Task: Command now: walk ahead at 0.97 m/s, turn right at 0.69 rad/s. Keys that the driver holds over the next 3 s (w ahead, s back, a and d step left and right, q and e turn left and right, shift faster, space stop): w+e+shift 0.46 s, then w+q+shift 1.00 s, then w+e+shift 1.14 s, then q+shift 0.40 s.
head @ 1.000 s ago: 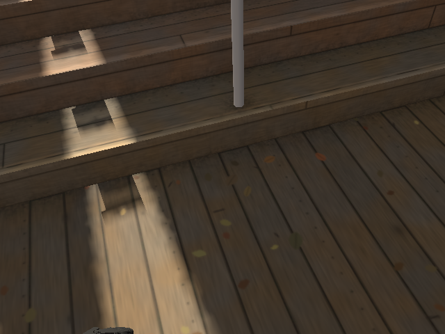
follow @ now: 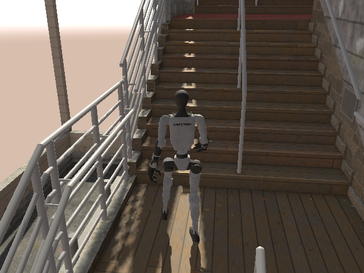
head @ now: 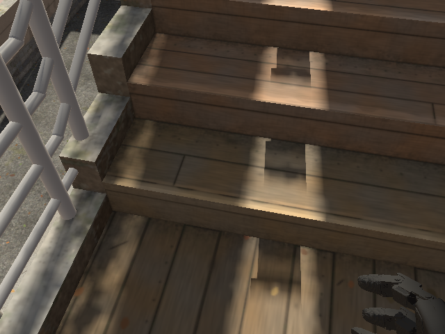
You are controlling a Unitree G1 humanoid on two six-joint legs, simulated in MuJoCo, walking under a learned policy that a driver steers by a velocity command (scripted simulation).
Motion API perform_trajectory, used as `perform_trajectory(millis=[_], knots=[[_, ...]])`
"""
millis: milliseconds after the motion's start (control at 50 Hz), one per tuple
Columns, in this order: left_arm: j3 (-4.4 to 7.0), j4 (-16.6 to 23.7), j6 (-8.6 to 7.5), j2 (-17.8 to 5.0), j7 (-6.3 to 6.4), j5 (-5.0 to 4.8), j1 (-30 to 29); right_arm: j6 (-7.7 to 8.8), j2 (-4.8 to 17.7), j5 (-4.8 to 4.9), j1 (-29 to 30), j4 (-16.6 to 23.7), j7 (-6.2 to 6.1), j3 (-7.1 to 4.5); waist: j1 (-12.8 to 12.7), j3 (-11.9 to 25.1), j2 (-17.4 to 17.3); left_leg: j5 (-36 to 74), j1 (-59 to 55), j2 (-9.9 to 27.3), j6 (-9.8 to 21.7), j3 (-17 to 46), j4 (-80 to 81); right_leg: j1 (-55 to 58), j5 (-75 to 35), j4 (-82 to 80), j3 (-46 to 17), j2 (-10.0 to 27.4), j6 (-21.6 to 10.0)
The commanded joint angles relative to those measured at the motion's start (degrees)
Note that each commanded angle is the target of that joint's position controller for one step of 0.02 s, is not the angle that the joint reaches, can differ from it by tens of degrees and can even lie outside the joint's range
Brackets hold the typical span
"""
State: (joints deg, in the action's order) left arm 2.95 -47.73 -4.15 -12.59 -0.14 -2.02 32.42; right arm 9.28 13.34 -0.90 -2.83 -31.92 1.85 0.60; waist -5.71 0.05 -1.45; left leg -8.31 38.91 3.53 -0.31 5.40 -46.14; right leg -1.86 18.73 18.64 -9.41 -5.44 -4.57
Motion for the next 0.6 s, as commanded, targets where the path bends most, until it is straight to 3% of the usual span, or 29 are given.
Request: perform_trajectory(millis=[20, 60, 80, 100, 120, 140, 160, 180, 200, 220, 240, 260, 280, 300, 320, 360, 400, 420, 440, 460, 480, 500, 520, 540, 560, 580, 600], knots=[[3.21, 7.19, -2.07, -12.73, 0.85, -0.78, -9.58, 0.88, 6.41, 1.09, 3.33, 4.09, 0.08, -2.30, 5.55, -6.23, 6.55, 12.58, -24.30, -3.64, -2.35, -2.21, 10.71, -25.14, -2.20, -12.82, -13.77, 10.99, -8.68], [3.30, 6.52, -1.63, -12.12, 0.80, -1.13, -7.61, 0.38, 9.03, 2.23, 2.57, 3.73, -1.02, -3.78, 6.33, -5.14, 6.94, 9.18, -26.24, -3.91, -2.13, -1.17, 14.47, -17.63, -8.51, -7.02, -14.01, 10.97, -5.68], [3.25, 6.35, -0.97, -11.61, 0.79, -0.68, -7.02, 0.12, 10.51, 2.40, -0.39, 3.37, -1.64, -4.91, 8.25, -1.95, 6.39, 5.60, -30.36, -5.13, -1.45, -2.68, 14.96, -15.03, -19.01, 0.48, -12.48, 9.52, -3.68], [3.40, 7.01, -0.41, -12.30, 0.69, 0.28, -8.22, -0.35, 11.58, 2.55, -8.08, 2.35, -2.32, -6.01, 13.20, 3.55, 6.95, 2.63, -39.76, -4.05, -0.58, -2.75, 13.22, -17.02, -27.97, 13.17, -9.91, 7.30, -0.88], [2.24, 9.22, -0.29, -9.31, 0.33, 2.37, -11.13, -1.12, 13.13, 3.18, -22.41, -0.02, -3.08, -6.98, 20.09, 14.14, 5.07, -3.64, -56.83, 2.23, 1.88, 2.14, 8.77, -24.96, -26.54, 31.29, -7.87, 5.55, 1.03], [-0.37, 10.91, -0.70, 0.76, 0.55, 0.79, -2.73, -1.69, 18.11, 0.78, -28.98, -2.40, -2.65, -7.28, 15.00, 24.60, -19.20, -27.63, -71.69, 18.36, 9.93, 32.43, 19.86, -38.28, 8.91, 54.93, -3.39, -0.35, 2.18], [-0.57, 11.10, -1.16, -3.33, 0.84, -2.96, -1.08, -1.64, 16.90, 0.03, -27.56, -2.91, -2.10, -7.49, 13.59, 23.73, -26.96, -43.98, -67.83, 22.04, 11.52, 50.27, 29.93, -45.35, 7.70, 65.07, -1.78, 4.01, 1.66], [0.18, 10.95, -0.92, -6.75, 1.08, -2.95, -7.13, -2.04, 12.93, 0.34, -23.08, -2.66, -2.81, -6.72, 14.41, 11.89, -18.24, -42.13, -60.08, 20.14, 10.35, 42.14, 31.02, -50.51, 2.49, 68.28, 0.69, 6.86, 1.80], [0.06, 11.90, -0.80, -7.15, 0.91, -1.31, -12.46, -2.66, 11.42, 0.21, -20.96, -3.70, -2.90, -6.51, 13.75, 5.32, -9.39, -28.42, -52.33, 18.38, 9.60, 32.07, 29.88, -50.36, 0.05, 67.22, 2.37, 9.50, 1.75], [0.06, 13.25, -0.58, -6.59, 0.74, -0.11, -17.11, -3.14, 9.91, -0.51, -18.76, -4.62, -2.55, -6.12, 12.35, 1.17, -3.08, -17.07, -44.45, 15.75, 8.55, 24.08, 30.14, -47.63, -0.62, 64.99, 3.15, 10.96, 1.26], [0.37, 13.84, 0.31, -6.14, 0.22, -0.48, -16.70, -3.06, 7.82, -1.09, -15.62, -5.10, -2.75, -5.53, 8.99, -1.04, -4.83, -9.92, -38.79, 15.00, 8.47, 18.29, 30.79, -44.82, -1.76, 62.88, 2.28, 12.97, 1.25], [0.32, 14.35, 1.42, -5.29, -0.09, -1.10, -17.37, -2.87, 5.83, -0.86, -13.52, -5.69, -2.70, -5.12, 7.71, -2.38, -5.47, -5.77, -35.74, 14.01, 8.00, 13.17, 31.76, -43.74, -0.96, 61.76, 2.38, 14.20, 1.28], [-0.10, 15.19, 2.54, -3.96, -0.37, -1.06, -18.28, -2.66, 4.66, -0.02, -12.43, -6.59, -2.67, -4.85, 6.67, -3.40, -4.61, -3.10, -34.53, 14.32, 7.56, 9.23, 32.77, -44.66, -0.50, 60.37, 2.52, 15.07, 1.38], [-0.77, 16.84, 2.95, -2.44, -0.90, -0.67, -20.01, -2.46, 5.80, 0.43, -12.61, -7.81, -2.72, -5.12, 5.82, -3.97, -3.31, -1.33, -33.24, 14.80, 7.73, 6.49, 34.06, -45.70, -1.43, 58.98, 2.44, 15.89, 1.20], [-0.73, 17.25, 3.17, -2.89, -1.29, -1.06, -20.75, -2.42, 6.24, 0.90, -11.25, -8.37, -2.42, -5.24, 5.39, -4.67, -2.86, 1.70, -33.52, 14.40, 7.56, 3.19, 34.78, -47.46, -3.41, 57.55, 3.01, 15.94, 1.67], [-0.77, 19.26, 3.17, -4.57, -1.82, -0.52, -23.35, -2.03, 8.82, 0.97, -7.50, -8.35, -2.94, -5.67, 3.68, -7.05, -1.47, 5.41, -29.85, 12.50, 6.04, -4.92, 38.02, -45.47, -10.10, 48.85, 3.86, 15.82, 2.42], [-0.56, 19.60, 2.86, -6.71, -2.01, 0.48, -26.46, -1.54, 10.73, -0.03, -7.82, -9.55, -3.51, -6.16, 5.07, -7.27, 0.87, 8.70, -30.73, 8.11, 4.35, -12.89, 39.40, -40.58, -18.35, 40.64, 8.77, 13.85, 2.31], [-1.30, 21.38, 2.46, -5.66, -2.42, 0.74, -29.27, -1.15, 13.65, 0.25, -8.80, -10.04, -3.62, -6.72, 4.80, -8.66, 0.10, 13.12, -29.24, 8.96, 3.90, -14.68, 39.93, -36.95, -19.75, 34.28, 10.38, 13.71, 1.66], [-1.10, 21.06, 1.82, -6.39, -3.11, 0.61, -30.80, -0.80, 13.45, 0.07, -11.00, -10.97, -3.72, -6.42, 5.07, -8.82, 1.53, 24.35, -29.44, 8.46, 3.18, -17.08, 39.62, -31.64, -23.13, 29.96, 13.94, 10.51, 0.36], [-0.18, 21.26, 1.40, -8.25, -3.37, 0.54, -31.06, -0.89, 15.53, -0.39, -13.28, -11.55, -3.67, -6.67, 4.14, -7.14, -0.62, 39.60, -32.40, 8.65, 2.57, -17.26, 36.37, -27.46, -23.13, 28.65, 16.39, 7.36, -1.08], [0.60, 20.59, 1.47, -9.26, -3.20, 0.33, -28.63, -1.32, 16.83, 0.18, -15.07, -11.94, -3.53, -6.91, 2.17, -3.49, -2.96, 55.99, -36.02, 10.08, 3.12, -16.79, 31.30, -22.60, -19.13, 31.06, 18.27, 4.15, -2.07], [1.54, 19.33, 1.57, -10.52, -2.79, 0.48, -20.64, -1.67, 18.93, 0.17, -13.73, -11.96, -3.64, -7.12, -3.81, 0.35, -6.84, 73.54, -35.82, 12.06, 4.76, -16.16, 22.60, -13.78, -14.59, 33.30, 17.73, 2.26, -4.41], [3.65, 15.60, 1.96, -13.84, -2.05, 0.85, -7.41, -1.82, 19.01, 1.00, -9.93, -11.02, -3.72, -7.12, -11.59, 5.53, -6.10, 79.30, -32.04, 11.30, 4.91, -15.35, 9.13, 1.34, -17.21, 24.82, 15.25, 1.94, -7.87], [5.04, 10.22, 2.72, -16.57, -0.87, 1.03, 4.63, -1.84, 18.02, 2.59, -7.20, -10.10, -3.44, -6.80, -16.59, 9.04, 0.44, 54.41, -21.57, 5.99, 2.94, -14.36, -12.05, 19.18, -26.16, 13.11, 10.81, 4.64, -8.47], [5.60, 12.14, 1.99, -24.26, 0.49, 0.29, -4.76, -4.16, 9.04, 0.21, -17.94, -8.36, -3.65, -5.09, -1.59, 8.90, 19.43, -24.25, -4.21, -5.03, -1.48, -12.15, -39.54, 27.29, -64.68, 19.48, -13.34, 19.86, 3.05], [3.51, 12.05, 2.18, -20.39, 0.90, 5.15, -2.86, -1.34, 5.18, 2.48, -23.72, -10.55, -2.34, -2.18, -0.66, 27.29, 24.60, -23.97, -5.34, -6.47, 1.66, 10.55, -47.84, 29.45, -58.23, 14.19, -18.61, 23.98, -11.26], [3.28, 11.38, 2.08, -16.02, 0.54, 6.30, -2.94, -0.99, 10.33, 5.34, -19.43, -10.12, -2.03, -3.00, -2.42, 22.19, 13.63, -21.75, -2.04, -6.36, 1.21, 5.68, -50.00, 22.86, -39.41, 7.28, -18.59, 25.67, -17.30]])
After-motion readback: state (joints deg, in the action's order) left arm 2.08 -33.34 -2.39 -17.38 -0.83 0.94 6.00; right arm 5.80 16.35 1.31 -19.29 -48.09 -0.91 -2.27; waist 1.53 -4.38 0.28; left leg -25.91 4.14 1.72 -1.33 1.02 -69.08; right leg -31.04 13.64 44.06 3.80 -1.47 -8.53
